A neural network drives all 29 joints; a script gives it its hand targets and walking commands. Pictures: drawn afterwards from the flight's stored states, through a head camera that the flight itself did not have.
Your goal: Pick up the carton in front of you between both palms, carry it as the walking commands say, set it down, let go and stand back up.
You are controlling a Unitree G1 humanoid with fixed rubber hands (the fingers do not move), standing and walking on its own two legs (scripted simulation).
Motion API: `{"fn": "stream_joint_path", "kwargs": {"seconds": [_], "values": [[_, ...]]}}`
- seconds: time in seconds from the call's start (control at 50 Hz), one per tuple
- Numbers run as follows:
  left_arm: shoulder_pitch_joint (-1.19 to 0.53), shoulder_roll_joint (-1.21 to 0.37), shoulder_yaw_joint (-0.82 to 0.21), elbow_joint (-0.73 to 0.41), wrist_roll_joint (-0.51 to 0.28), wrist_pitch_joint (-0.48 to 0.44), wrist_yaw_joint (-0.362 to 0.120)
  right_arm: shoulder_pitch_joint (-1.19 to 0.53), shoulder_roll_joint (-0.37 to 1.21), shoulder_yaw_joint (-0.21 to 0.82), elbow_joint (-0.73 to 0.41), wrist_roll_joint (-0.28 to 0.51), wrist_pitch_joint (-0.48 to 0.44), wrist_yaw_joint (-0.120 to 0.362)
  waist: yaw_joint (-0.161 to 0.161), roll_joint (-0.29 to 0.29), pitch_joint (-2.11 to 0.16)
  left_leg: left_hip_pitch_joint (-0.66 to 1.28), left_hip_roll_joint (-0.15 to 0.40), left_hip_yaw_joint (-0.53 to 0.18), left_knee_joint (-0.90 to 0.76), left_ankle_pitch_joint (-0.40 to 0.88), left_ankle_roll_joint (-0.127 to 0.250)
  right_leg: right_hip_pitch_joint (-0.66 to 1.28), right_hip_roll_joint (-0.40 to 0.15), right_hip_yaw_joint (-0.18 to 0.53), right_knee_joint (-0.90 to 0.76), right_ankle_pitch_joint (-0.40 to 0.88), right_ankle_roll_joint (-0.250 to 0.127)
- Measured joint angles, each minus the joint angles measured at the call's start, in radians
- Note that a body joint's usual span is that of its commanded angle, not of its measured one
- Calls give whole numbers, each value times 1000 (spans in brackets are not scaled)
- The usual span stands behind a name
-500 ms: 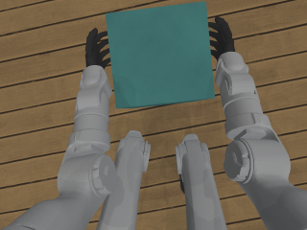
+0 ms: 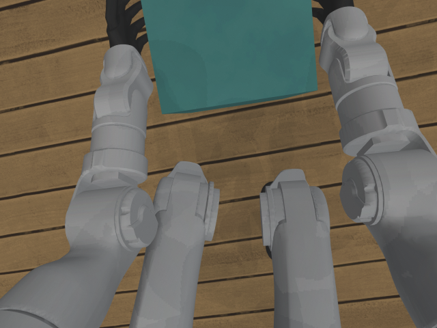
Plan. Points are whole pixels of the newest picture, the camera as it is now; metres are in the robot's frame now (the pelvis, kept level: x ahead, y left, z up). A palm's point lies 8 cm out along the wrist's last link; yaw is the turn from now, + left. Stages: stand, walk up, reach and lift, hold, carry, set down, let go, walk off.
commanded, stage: set down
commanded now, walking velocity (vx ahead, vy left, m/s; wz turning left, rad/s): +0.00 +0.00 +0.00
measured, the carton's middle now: (229, 46) +0.51 +0.02 -0.23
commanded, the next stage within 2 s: none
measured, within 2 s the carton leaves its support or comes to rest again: rests again in 0.48 s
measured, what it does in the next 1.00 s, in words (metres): stands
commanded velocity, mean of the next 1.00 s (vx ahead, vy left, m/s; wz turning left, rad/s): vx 0.00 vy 0.00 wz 0.00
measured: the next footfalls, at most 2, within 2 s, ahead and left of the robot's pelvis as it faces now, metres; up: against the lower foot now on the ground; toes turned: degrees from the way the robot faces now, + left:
none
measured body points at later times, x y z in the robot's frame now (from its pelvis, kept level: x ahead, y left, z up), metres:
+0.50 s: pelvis +0.00 +0.00 -0.02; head +0.35 -0.02 +0.26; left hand +0.50 +0.18 -0.18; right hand +0.55 -0.13 -0.19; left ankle +0.12 +0.13 -0.36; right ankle +0.09 -0.11 -0.36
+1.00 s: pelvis -0.01 +0.00 -0.02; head +0.35 -0.02 +0.25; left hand +0.51 +0.18 -0.19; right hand +0.55 -0.13 -0.20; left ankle +0.11 +0.13 -0.36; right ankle +0.09 -0.11 -0.36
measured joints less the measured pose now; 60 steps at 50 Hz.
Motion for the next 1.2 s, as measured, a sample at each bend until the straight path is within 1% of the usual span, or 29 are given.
{"fn": "stream_joint_path", "kwargs": {"seconds": [0.08,0.2,0.32,0.5,0.56,0.66,0.88,0.98,1.04,1.08,1.14,1.2], "values": [[1,7,-5,32,-5,-12,0,-4,3,-3,33,-4,-12,-2,1,4,-15,-8,0,2,22,-12,2,-6,-2,-3,21,-13,-1],[-11,5,13,78,22,-21,-10,-3,7,-22,72,-24,-24,0,0,6,-16,-12,3,5,38,-14,7,-9,-6,-5,36,-16,-2],[-24,6,18,110,38,-30,-14,-8,1,-22,97,-26,-34,2,1,5,14,-4,9,11,50,-12,11,-2,-10,-7,48,-13,-5],[-64,31,9,172,44,-43,-39,-41,-17,-17,146,-33,-49,6,7,8,56,7,18,19,69,-15,14,6,-22,-13,71,-16,-15],[-67,41,11,187,46,-48,-48,-48,-16,-19,153,-33,-52,18,5,8,60,6,21,21,74,-18,14,4,-26,-15,76,-18,-19],[-74,57,22,211,54,-56,-68,-64,-11,-35,169,-54,-54,33,2,7,63,5,25,22,78,-17,14,1,-33,-20,82,-17,-26],[-106,71,58,248,98,-61,-121,-85,-18,-81,182,-107,-56,75,4,14,79,4,32,27,80,-7,16,-3,-49,-26,86,-7,-37],[-121,76,66,261,109,-62,-135,-88,-26,-85,177,-118,-63,87,7,17,92,7,35,29,81,-4,14,-2,-54,-26,89,-3,-39],[-135,80,63,286,104,-83,-140,-91,-35,-78,184,-111,-82,90,10,19,107,12,37,32,83,-1,13,2,-57,-26,92,0,-39],[-143,92,38,320,86,-108,-132,-90,-51,-54,193,-88,-101,82,12,21,123,17,39,35,83,1,14,6,-61,-25,94,2,-39],[-145,126,-23,367,16,-145,-94,-82,-98,-3,209,-15,-125,49,13,27,146,19,47,41,82,6,21,10,-70,-26,93,4,-39],[-138,168,-90,392,-73,-172,-73,-64,-156,64,207,79,-144,36,12,27,160,14,60,50,82,9,32,6,-81,-28,93,5,-42]]}}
